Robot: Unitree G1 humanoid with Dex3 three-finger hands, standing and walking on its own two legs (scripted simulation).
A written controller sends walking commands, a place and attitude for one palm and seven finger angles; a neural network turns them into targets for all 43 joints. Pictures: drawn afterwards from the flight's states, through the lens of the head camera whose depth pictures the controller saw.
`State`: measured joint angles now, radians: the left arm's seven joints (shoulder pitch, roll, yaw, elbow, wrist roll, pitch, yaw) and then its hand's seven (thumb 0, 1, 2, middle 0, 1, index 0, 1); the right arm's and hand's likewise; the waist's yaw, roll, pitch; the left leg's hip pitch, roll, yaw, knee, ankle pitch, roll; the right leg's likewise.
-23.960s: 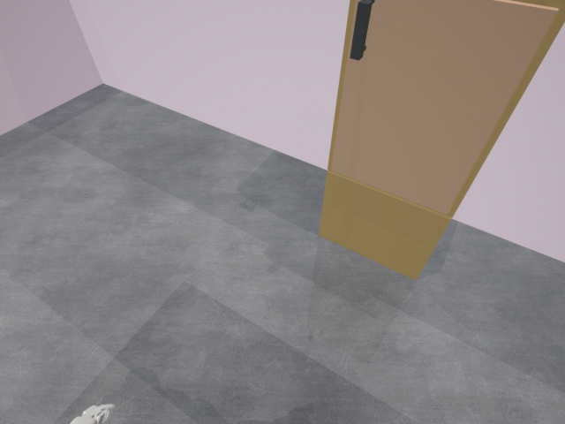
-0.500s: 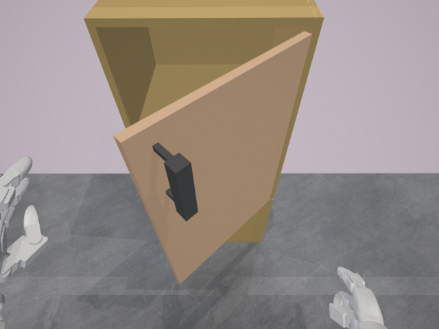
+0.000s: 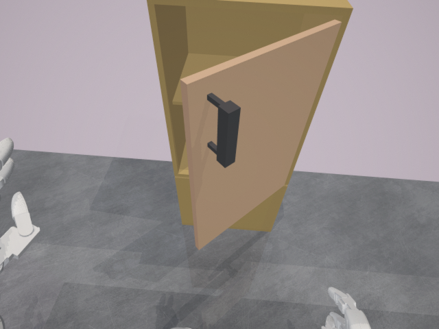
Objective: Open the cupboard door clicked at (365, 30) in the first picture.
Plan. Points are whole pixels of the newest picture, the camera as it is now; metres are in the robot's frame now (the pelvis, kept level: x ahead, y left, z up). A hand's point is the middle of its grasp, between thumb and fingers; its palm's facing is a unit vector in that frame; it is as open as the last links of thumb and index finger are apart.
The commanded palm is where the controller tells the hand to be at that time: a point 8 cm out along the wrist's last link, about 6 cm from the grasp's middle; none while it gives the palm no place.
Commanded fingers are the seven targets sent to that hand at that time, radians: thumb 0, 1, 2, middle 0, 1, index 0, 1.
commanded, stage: step back with the hand held close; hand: left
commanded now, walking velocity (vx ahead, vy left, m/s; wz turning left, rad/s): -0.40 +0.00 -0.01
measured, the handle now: (219, 130) +0.41 +0.05 +0.16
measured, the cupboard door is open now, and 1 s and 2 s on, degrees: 44 44 44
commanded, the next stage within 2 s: stop stepping back and stand still in 0.26 s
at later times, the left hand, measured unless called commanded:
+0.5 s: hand out of the picture +0.04 +0.22 +0.18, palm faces +0.31 -0.79 -0.53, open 7.4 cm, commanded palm -0.01 +0.27 +0.19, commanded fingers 0.00 0.90 0.90 -0.20 -0.30 -0.20 -0.30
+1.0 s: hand out of the picture -0.05 +0.26 +0.19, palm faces +0.48 -0.76 -0.44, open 7.4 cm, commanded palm -0.10 +0.29 +0.19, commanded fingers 0.00 0.90 0.90 -0.20 -0.30 -0.20 -0.30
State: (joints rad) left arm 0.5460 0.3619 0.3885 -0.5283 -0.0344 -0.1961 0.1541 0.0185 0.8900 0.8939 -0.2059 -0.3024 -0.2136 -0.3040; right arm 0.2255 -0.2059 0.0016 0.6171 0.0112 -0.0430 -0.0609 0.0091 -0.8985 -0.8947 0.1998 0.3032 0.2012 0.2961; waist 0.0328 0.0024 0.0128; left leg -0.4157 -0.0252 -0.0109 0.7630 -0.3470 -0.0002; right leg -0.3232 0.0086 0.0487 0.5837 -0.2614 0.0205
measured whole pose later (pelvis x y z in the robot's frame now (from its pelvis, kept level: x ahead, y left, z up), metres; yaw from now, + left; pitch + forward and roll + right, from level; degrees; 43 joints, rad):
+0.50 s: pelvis -0.17 -0.02 +0.01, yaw -5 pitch +3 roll +1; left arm 0.64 0.45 0.44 -0.55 -0.07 -0.20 0.13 0.02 0.89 0.89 -0.21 -0.30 -0.22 -0.30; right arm 0.20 -0.19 0.00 0.66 0.02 -0.06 -0.04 0.01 -0.90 -0.89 0.20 0.30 0.20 0.30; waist 0.02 -0.01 0.00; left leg -0.55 -0.02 -0.02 0.87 -0.32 -0.03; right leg -0.21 0.04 -0.01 0.48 -0.32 -0.05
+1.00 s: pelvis -0.25 -0.01 +0.01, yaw -2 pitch -2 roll +0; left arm 0.50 0.40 0.44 -0.39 -0.02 -0.20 0.17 0.02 0.89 0.89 -0.20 -0.30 -0.21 -0.30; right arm 0.28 -0.17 0.03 0.65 0.00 -0.12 -0.06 0.01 -0.90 -0.90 0.20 0.30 0.20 0.30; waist 0.00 0.02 -0.05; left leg -0.18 0.01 0.04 0.55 -0.33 0.02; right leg -0.26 0.01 -0.09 0.62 -0.38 0.01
